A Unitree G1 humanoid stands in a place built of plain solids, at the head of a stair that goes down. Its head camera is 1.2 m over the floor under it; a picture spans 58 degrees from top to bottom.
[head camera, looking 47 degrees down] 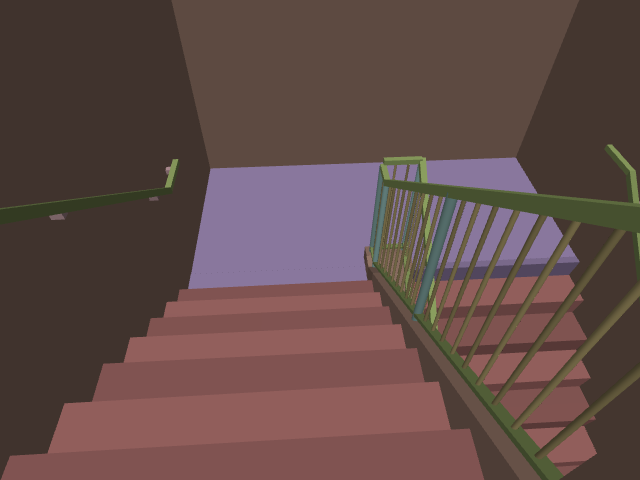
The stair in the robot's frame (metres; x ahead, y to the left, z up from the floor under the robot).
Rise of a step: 0.19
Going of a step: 0.25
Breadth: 1.40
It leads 3 degrees to the left of straight ahead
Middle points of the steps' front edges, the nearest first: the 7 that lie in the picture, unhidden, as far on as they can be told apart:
0.45 0.23 -0.19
0.69 0.24 -0.38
0.94 0.26 -0.57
1.19 0.27 -0.76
1.43 0.29 -0.96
1.67 0.30 -1.14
1.91 0.32 -1.33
